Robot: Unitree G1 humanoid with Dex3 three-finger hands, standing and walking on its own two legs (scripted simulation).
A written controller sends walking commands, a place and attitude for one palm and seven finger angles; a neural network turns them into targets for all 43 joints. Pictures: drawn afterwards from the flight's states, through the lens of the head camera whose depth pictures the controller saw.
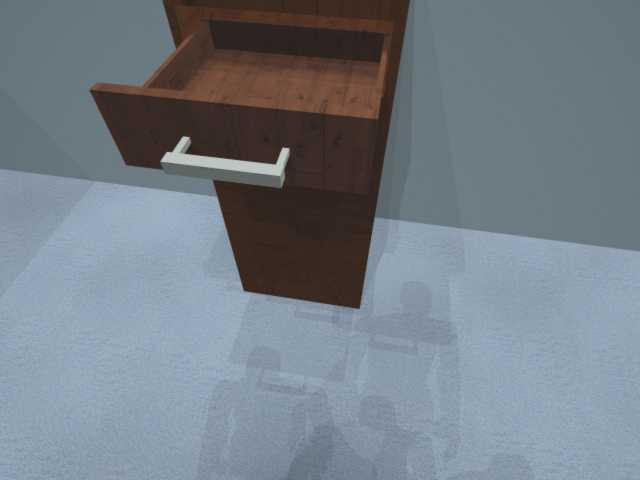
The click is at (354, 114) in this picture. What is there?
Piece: drawer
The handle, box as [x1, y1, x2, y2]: [160, 136, 289, 187]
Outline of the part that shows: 160,161 165,173 281,187 284,178 283,169 289,154 289,149 282,148 275,165 198,156 184,153 190,143 189,137 183,136 173,151 166,152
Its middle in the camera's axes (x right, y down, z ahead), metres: -0.13 -0.11 +0.53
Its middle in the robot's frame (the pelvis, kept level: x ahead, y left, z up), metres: +0.49 +0.16 +0.13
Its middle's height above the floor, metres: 0.91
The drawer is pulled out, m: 0.29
